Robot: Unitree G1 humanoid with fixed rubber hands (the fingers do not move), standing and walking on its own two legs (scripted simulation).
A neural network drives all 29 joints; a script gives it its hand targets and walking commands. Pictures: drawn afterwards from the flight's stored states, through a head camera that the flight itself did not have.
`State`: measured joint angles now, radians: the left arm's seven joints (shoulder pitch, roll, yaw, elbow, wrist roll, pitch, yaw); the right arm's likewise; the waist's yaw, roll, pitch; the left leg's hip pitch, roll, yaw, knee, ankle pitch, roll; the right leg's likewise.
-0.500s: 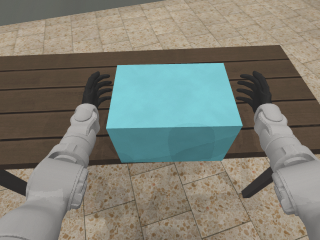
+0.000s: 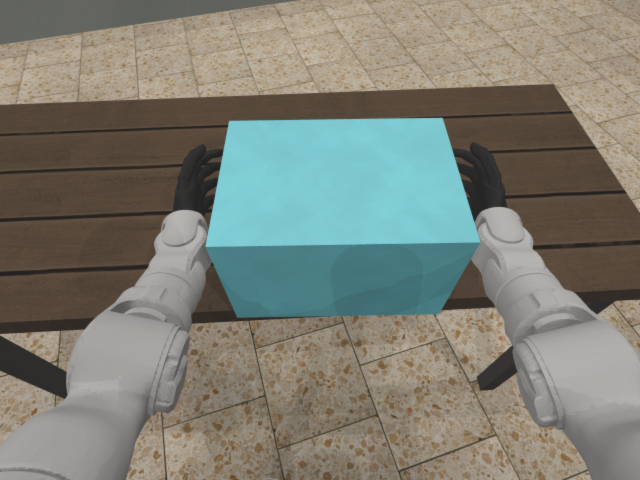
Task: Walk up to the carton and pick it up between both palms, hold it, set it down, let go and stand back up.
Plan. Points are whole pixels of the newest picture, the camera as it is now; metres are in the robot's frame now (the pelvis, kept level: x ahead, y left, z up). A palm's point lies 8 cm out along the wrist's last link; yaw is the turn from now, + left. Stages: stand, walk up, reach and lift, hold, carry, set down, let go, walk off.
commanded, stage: reach and lift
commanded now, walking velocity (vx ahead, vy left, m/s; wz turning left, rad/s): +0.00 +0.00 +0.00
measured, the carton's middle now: (337, 220) +0.45 +0.02 +0.04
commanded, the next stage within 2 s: none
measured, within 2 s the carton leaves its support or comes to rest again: leaves its support in 2.00 s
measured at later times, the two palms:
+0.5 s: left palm (192, 208) +0.43 +0.21 +0.08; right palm (485, 207) +0.45 -0.17 +0.08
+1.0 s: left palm (193, 208) +0.43 +0.21 +0.07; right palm (485, 213) +0.44 -0.17 +0.08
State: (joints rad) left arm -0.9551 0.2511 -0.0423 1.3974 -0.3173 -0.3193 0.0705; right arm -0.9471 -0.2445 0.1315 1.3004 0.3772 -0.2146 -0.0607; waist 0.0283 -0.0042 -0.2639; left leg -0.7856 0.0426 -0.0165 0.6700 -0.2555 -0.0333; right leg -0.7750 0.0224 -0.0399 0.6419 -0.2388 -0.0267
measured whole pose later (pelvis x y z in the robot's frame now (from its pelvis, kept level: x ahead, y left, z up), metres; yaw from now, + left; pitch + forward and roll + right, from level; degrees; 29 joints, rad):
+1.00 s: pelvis +0.03 +0.02 +0.03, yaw +1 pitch +15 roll -1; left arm -0.80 0.15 0.26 1.34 -0.03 -0.46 0.03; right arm -0.73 -0.14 -0.32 1.10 -0.11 -0.32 0.03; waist 0.00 0.03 -0.14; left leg -0.47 0.01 -0.01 0.38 -0.17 -0.01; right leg -0.44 0.00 -0.04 0.34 -0.15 0.00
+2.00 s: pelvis +0.02 +0.01 +0.03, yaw +1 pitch +17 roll -1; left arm -0.72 0.14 0.20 1.19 -0.02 -0.47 0.07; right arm -0.70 -0.16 -0.22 1.22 -0.09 -0.53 -0.06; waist 0.03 -0.01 -0.20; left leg -0.52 0.03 0.00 0.36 -0.13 -0.01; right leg -0.48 0.01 -0.05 0.28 -0.09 -0.01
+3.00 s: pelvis +0.00 +0.02 +0.04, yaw +2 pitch -2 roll +0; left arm -0.54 0.07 0.28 0.38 0.13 0.43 -0.01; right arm -0.53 -0.12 -0.15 0.60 0.09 0.20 -0.03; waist -0.04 -0.04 -0.06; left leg -0.14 0.01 -0.01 0.30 -0.12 0.00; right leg -0.12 -0.01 -0.04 0.28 -0.12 0.00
